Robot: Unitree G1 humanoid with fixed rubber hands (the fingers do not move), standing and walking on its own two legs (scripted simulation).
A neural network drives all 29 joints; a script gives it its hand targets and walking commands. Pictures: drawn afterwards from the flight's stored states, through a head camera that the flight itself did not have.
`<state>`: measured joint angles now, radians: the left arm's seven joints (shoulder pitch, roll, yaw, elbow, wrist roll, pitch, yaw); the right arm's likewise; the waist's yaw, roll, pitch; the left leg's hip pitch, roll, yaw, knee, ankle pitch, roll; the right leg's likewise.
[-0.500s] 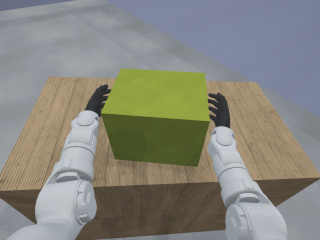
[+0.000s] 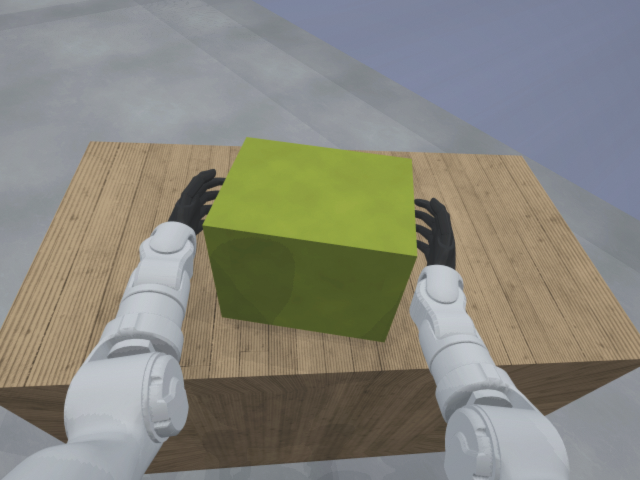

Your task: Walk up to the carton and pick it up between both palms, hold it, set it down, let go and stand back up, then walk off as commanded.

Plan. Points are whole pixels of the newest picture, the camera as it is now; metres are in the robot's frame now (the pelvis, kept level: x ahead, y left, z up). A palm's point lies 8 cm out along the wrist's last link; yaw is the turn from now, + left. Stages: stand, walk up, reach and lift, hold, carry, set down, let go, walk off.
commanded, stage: set down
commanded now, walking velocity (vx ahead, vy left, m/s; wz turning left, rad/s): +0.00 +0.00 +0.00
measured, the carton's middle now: (315, 239) +0.44 +0.00 +0.03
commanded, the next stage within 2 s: none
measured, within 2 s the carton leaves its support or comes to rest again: rests again in 0.50 s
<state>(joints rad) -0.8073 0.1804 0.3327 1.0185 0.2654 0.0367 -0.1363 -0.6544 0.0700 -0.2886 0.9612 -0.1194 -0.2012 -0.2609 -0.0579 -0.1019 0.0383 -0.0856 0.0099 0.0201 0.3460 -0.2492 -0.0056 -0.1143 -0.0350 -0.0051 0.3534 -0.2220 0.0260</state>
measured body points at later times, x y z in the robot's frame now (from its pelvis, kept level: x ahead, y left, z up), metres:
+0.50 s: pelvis +0.01 +0.01 +0.00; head +0.05 +0.06 +0.44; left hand +0.45 +0.19 +0.05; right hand +0.38 -0.15 +0.05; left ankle -0.04 +0.12 -0.75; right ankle -0.02 -0.14 -0.74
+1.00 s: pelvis +0.01 +0.02 +0.00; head +0.05 +0.07 +0.44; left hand +0.45 +0.19 +0.05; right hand +0.38 -0.15 +0.04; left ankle -0.04 +0.12 -0.75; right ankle -0.03 -0.14 -0.75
